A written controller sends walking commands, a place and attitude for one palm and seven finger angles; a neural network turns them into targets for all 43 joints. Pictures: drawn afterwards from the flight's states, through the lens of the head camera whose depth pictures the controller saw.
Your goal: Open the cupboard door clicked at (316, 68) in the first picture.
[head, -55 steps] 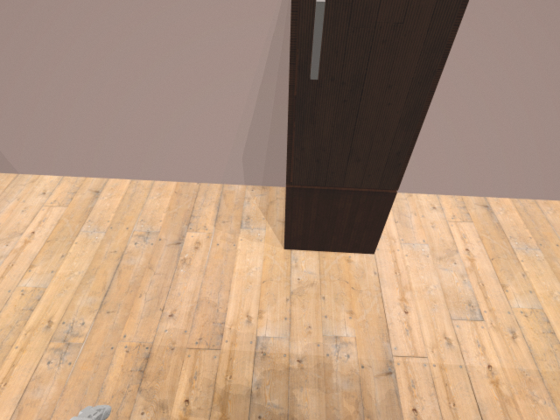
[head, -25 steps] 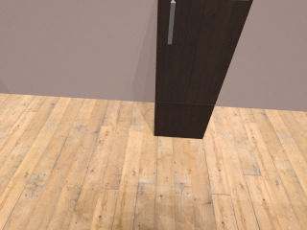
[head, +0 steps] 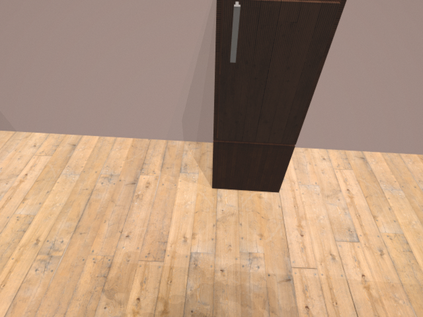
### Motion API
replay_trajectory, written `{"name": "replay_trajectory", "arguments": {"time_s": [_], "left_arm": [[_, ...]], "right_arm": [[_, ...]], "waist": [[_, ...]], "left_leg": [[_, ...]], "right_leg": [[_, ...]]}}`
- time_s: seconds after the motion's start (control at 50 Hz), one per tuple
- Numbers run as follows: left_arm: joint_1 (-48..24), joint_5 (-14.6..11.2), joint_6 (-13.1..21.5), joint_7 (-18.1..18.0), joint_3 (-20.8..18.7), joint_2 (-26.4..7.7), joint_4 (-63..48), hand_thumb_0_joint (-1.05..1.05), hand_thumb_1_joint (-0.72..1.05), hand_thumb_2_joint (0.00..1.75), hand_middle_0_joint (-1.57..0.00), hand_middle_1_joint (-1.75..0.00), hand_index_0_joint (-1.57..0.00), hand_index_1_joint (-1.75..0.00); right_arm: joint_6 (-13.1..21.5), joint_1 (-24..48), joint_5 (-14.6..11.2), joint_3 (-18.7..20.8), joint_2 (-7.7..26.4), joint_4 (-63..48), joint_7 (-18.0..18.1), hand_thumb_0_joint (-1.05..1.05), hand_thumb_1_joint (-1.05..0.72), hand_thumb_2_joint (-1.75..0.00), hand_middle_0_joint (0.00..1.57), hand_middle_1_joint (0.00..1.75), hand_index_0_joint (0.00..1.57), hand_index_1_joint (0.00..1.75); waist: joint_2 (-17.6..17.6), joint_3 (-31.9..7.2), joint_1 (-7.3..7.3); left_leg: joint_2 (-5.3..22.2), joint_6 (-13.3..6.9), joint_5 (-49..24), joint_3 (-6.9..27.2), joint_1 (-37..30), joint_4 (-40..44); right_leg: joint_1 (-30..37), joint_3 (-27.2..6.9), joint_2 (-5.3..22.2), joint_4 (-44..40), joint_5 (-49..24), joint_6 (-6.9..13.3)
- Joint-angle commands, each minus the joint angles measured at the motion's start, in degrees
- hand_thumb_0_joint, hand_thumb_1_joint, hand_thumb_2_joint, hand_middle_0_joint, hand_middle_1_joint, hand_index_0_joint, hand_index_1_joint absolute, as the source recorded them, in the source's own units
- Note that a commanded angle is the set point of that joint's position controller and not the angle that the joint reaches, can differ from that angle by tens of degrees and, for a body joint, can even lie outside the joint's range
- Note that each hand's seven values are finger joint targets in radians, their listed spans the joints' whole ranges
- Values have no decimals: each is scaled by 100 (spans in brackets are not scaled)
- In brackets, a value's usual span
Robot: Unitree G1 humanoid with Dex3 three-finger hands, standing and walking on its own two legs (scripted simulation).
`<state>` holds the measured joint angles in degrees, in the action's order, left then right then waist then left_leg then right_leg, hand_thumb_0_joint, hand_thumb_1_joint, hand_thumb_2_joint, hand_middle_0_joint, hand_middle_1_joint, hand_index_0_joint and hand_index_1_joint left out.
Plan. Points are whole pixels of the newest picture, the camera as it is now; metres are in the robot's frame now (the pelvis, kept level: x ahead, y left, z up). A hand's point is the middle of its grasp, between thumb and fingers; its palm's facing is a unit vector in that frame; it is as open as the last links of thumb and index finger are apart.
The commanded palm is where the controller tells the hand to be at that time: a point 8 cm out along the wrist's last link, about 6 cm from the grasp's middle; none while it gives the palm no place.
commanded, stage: look at it before walking up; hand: left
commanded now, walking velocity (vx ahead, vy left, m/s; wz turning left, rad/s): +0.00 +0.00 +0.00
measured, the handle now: (234, 33) +0.91 -0.02 +0.15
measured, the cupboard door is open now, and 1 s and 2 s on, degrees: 0 0 0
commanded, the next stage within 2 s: walk to a spot facing it in 0.34 s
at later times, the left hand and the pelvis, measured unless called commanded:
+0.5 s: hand out of the picture +0.08 +0.24 -0.15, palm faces -0.03 -0.94 -0.34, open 7.4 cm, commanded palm none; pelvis +0.01 +0.00 +0.00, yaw +0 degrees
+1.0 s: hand out of the picture +0.06 +0.18 -0.18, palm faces -0.17 -0.96 -0.23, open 7.4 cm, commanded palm none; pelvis -0.02 +0.00 -0.02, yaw -12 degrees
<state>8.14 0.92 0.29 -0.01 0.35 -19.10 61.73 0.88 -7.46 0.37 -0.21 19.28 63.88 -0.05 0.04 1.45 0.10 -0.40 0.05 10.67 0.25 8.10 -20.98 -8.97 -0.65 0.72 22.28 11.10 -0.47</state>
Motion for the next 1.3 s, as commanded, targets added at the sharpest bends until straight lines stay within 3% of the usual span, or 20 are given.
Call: {"name": "replay_trajectory", "arguments": {"time_s": [0.0, 0.44, 0.52, 0.66, 0.74, 0.78, 0.8, 0.82, 0.84, 0.88, 0.92, 0.98, 1.06, 1.08, 1.1, 1.12, 1.14, 1.18, 1.22, 1.28], "left_arm": [[-249, -15, 125, -61, -235, -1197, -329, 0, 90, 90, -20, -30, -20, -30], [-229, -21, 136, -58, -231, -1230, -298, 0, 90, 90, -20, -30, -20, -30], [97, -15, -89, -80, -187, -603, -386, 0, 90, 90, -20, -30, -20, -30], [347, 32, -238, 1, -357, -521, -954, 0, 90, 90, -20, -30, -20, -30], [687, 43, -255, 42, -434, -374, -1099, 0, 90, 90, -20, -30, -20, -30], [930, 86, -234, 34, -504, -510, -1131, 0, 90, 90, -20, -30, -20, -30], [969, 116, -206, 0, -564, -774, -1190, 0, 90, 90, -20, -30, -20, -30], [1118, 88, -189, -50, -612, -957, -1273, 0, 90, 90, -20, -30, -20, -30], [1038, 65, -188, -102, -633, -908, -1310, 0, 90, 90, -20, -30, -20, -30], [534, 67, -165, -132, -620, -708, -1448, 0, 90, 90, -20, -30, -20, -30], [474, 79, -170, -131, -629, -596, -1516, 0, 90, 90, -20, -30, -20, -30], [604, 80, -218, -99, -675, -639, -1475, 0, 90, 90, -20, -30, -20, -30], [298, 44, -283, -74, -684, -557, -1576, 0, 90, 90, -20, -30, -20, -30], [244, 8, -296, -50, -639, -329, -1654, 0, 90, 90, -20, -30, -20, -30], [261, -31, -300, 30, -599, 38, -1772, 0, 90, 90, -20, -30, -20, -30], [189, 46, -316, 29, -686, -202, -1761, 0, 90, 90, -20, -30, -20, -30], [202, 111, -346, 74, -775, -380, -1592, 0, 90, 90, -20, -30, -20, -30], [564, 105, -384, 180, -754, -199, -1431, 0, 90, 90, -20, -30, -20, -30], [436, 85, -395, 219, -686, -29, -1448, 0, 90, 90, -20, -30, -20, -30], [-11, 51, -367, 227, -615, 68, -1555, 0, 90, 90, -20, -30, -20, -30]], "right_arm": [[122, 328, 4, 223, 1179, -364, 68, 0, -90, -90, 20, 30, 20, 30], [117, 385, 2, 215, 1218, -350, 86, 0, -90, -90, 20, 30, 20, 30], [-16, -55, 18, 159, 517, -415, 134, 0, -90, -90, 20, 30, 20, 30], [-130, -73, 37, 418, 640, -1002, 194, 0, -90, -90, 20, 30, 20, 30], [-127, 199, 41, 529, 612, -1274, 183, 0, -90, -90, 20, 30, 20, 30], [-164, 365, 37, 553, 459, -1436, 161, 0, -90, -90, 20, 30, 20, 30], [-206, 343, 9, 527, 176, -1543, 155, 0, -90, -90, 20, 30, 20, 30], [-230, 508, 9, 491, 60, -1656, 157, 0, -90, -90, 20, 30, 20, 30], [-214, 536, 16, 496, 130, -1668, 161, 0, -90, -90, 20, 30, 20, 30], [-150, 102, 12, 508, 100, -1542, 146, 0, -90, -90, 20, 30, 20, 30], [-158, 36, -8, 489, -18, -1527, 162, 0, -90, -90, 20, 30, 20, 30], [-156, 101, -48, 482, -103, -1608, 182, 0, -90, -90, 20, 30, 20, 30], [-53, -698, -77, 496, -50, -1464, 253, 0, -90, -90, 20, 30, 20, 30], [-7, -830, -63, 539, 194, -1475, 284, 0, -90, -90, 20, 30, 20, 30], [19, -698, 25, 631, 701, -1588, 284, 0, -90, -90, 20, 30, 20, 30], [-24, -304, 24, 634, 751, -1704, 264, 0, -90, -90, 20, 30, 20, 30], [-18, 34, 55, 551, 410, -1761, 267, 0, -90, -90, 20, 30, 20, 30], [32, 413, 69, 463, 212, -1862, 258, 0, -90, -90, 20, 30, 20, 30], [49, 33, 94, 465, 179, -1758, 260, 0, -90, -90, 20, 30, 20, 30], [49, -662, 88, 521, 269, -1537, 260, 0, -90, -90, 20, 30, 20, 30]], "waist": [[-14, -183, -33], [22, -288, -23], [64, -265, 23], [-268, -259, -8], [-521, -385, -195], [249, -397, -343], [1348, -350, -345], [1753, -168, -533], [1310, -128, -443], [817, -515, -91], [851, -711, -80], [857, -665, -178], [936, -876, 184], [297, -822, 277], [-1487, -580, 254], [-1550, -286, 165], [-877, -39, -4], [-621, 92, -310], [-705, 90, -143], [-744, -14, 159]], "left_leg": [[687, -169, -305, 594, 67, 400], [729, -142, -639, 493, -198, 360], [787, -28, -644, 124, -158, -78], [1218, -234, -224, 118, 157, -436], [1496, -372, -74, 100, 653, -728], [996, -101, 612, -343, 1099, -1747], [334, 152, 1505, -638, 1634, -2790], [-26, 242, 2423, -226, 2246, -3872], [95, 204, 2192, 269, 2443, -4353], [269, 227, 1720, 300, 2177, -4122], [150, 250, 1648, 139, 1705, -3431], [-14, 210, 1609, 55, 1325, -2527], [-96, 44, 761, 3, -244, -471], [530, -181, 864, 633, -1007, 131], [2053, -587, 929, 2094, -1148, 842], [2794, -921, 710, 2328, -113, 918], [2402, -947, 531, 1862, 598, 841], [1797, -808, 27, 748, 845, 612], [1563, -807, -688, 329, 224, 356], [1770, -905, -1816, 209, -636, 129]], "right_leg": [[-31, -546, 593, -428, -232, 201], [17, -583, 601, -434, -723, 221], [-330, -735, 527, 14, -1191, 171], [-1056, -741, 144, 1144, -1040, 156], [-960, -590, -4, 1865, -611, 136], [-856, -1241, 286, 1303, -889, 307], [-813, -2623, 951, 371, -711, 653], [-721, -3877, 1467, -490, -673, 1154], [-613, -4054, 1472, -641, -527, 1370], [-335, -3159, 1108, -72, -1199, 1226], [-363, -2803, 854, 33, -1447, 1091], [-493, -2961, 771, -80, -1221, 1023], [-1201, -2747, 313, 208, -720, 493], [-2132, -2244, -181, 787, 141, 213], [-3117, -1123, -840, 2270, 1454, -59], [-3002, -650, -401, 3564, 1804, -298], [-2626, -695, -270, 4360, 1432, -359], [-2495, -374, -133, 4999, 1021, -380], [-2677, -179, -51, 4664, 975, -425], [-2781, 77, 55, 3886, 1198, -458]]}}
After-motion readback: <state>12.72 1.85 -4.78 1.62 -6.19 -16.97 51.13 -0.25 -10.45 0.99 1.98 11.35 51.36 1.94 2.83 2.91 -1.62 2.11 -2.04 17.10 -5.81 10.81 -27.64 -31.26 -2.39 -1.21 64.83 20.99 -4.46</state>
